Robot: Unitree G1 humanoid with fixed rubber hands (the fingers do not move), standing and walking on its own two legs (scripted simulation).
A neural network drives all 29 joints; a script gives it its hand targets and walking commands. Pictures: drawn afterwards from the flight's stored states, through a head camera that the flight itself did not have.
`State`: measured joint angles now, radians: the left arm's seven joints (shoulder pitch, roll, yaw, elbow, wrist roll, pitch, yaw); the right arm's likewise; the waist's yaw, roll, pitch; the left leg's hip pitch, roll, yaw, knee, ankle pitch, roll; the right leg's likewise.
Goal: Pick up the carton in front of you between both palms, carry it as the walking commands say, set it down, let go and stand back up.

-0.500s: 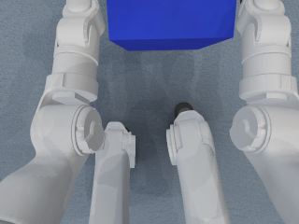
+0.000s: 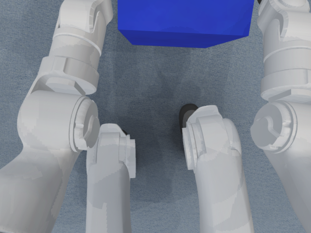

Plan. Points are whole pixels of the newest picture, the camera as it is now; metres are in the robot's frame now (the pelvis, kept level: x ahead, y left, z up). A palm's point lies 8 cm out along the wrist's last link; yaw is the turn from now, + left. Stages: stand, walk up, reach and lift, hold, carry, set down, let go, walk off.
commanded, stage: set down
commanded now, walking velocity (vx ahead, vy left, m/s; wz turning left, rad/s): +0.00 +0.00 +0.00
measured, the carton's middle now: out of the picture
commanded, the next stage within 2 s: none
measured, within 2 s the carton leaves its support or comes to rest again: rests again in 0.12 s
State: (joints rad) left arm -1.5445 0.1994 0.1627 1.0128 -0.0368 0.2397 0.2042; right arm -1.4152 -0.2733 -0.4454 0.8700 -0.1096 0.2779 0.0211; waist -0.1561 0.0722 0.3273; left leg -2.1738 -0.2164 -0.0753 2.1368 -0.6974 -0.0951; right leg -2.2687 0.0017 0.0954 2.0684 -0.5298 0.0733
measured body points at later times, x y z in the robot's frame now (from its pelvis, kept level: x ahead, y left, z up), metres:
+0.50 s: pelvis -0.01 +0.00 -0.01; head +0.37 -0.05 +0.20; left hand +0.58 +0.02 -0.20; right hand +0.51 -0.28 -0.20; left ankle +0.08 +0.12 -0.36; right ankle +0.11 -0.14 -0.36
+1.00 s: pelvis -0.01 -0.01 -0.02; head +0.38 -0.05 +0.18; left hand +0.59 +0.05 -0.22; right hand +0.50 -0.33 -0.22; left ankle +0.08 +0.12 -0.36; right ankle +0.11 -0.14 -0.36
